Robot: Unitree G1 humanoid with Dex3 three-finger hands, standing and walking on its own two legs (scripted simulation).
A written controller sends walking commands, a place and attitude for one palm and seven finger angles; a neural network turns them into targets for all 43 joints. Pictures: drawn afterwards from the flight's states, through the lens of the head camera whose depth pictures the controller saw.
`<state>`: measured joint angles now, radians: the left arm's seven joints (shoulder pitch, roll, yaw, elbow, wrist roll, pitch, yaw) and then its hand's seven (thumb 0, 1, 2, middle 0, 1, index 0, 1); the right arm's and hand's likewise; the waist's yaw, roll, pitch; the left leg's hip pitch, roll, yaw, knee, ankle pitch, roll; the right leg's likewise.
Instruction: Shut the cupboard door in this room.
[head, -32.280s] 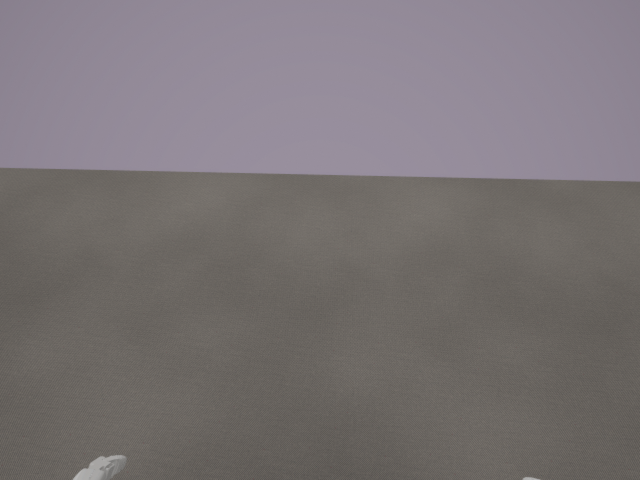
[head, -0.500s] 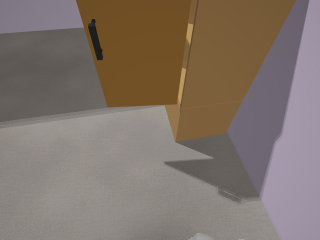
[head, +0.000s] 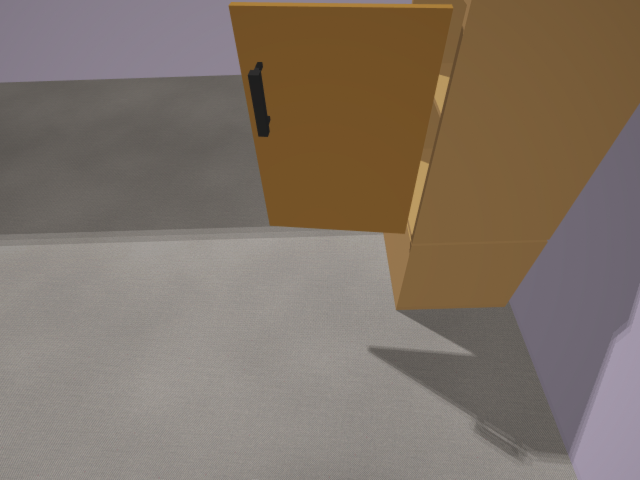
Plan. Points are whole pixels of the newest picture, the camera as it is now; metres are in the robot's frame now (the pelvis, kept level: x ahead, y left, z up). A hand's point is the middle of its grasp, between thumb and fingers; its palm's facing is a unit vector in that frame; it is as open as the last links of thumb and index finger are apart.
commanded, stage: take the last steps up to it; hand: left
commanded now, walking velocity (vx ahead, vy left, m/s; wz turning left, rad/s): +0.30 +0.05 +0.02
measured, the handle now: (261, 100) +0.79 +0.21 +0.05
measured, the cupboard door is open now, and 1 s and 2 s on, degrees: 83 83 83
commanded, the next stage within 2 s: come to a stop and stand still in 0.74 s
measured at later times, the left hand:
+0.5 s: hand (214, 406) +0.24 +0.21 -0.17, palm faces -0.02 -0.98 -0.21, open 7.4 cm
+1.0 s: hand (238, 377) +0.30 +0.19 -0.19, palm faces +0.08 -0.98 -0.18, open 7.3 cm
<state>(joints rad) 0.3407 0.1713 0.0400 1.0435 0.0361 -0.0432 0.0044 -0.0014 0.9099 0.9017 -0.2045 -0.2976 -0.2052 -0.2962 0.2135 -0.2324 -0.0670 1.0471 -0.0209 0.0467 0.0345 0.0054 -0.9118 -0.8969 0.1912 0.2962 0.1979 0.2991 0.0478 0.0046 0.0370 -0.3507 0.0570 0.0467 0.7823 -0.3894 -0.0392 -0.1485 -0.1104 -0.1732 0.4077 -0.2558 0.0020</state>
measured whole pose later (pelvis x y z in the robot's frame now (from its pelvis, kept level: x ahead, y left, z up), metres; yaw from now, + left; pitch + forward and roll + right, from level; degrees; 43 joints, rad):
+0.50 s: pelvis +0.15 +0.03 -0.02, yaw -1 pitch +0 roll +3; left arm 0.14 0.18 0.05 1.00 0.02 -0.01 -0.03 0.00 0.91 0.90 -0.20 -0.30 -0.20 -0.30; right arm 0.42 -0.14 -0.04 1.15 -0.02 -0.05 -0.01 0.00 -0.92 -0.90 0.20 0.30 0.20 0.30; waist -0.03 -0.01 0.07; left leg 0.07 0.00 0.14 0.32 -0.37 -0.02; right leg -0.52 -0.11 -0.10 0.71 -0.22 0.00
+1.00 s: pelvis +0.32 +0.01 -0.01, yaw -1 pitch -1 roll -1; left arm 0.31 0.15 0.02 1.10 0.02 -0.03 0.02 0.00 0.91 0.90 -0.20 -0.30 -0.20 -0.30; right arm 0.13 -0.17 -0.03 1.04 -0.01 -0.03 0.00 0.00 -0.91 -0.90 0.19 0.30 0.20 0.30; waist 0.05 0.02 0.05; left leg -0.33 0.06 0.06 0.52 -0.10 -0.02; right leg -0.14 -0.02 -0.16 0.48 -0.32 -0.02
